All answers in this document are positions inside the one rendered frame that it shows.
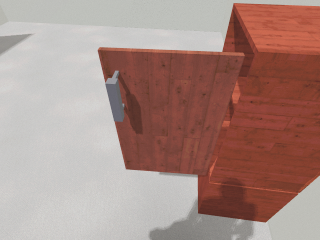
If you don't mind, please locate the handle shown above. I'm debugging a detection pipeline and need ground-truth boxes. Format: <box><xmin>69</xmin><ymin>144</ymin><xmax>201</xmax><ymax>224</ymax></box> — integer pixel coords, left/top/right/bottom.
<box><xmin>105</xmin><ymin>70</ymin><xmax>125</xmax><ymax>122</ymax></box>

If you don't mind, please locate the cupboard door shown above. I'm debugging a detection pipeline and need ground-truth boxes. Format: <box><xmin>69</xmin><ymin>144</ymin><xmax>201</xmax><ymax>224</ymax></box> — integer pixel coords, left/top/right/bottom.
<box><xmin>97</xmin><ymin>47</ymin><xmax>245</xmax><ymax>176</ymax></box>

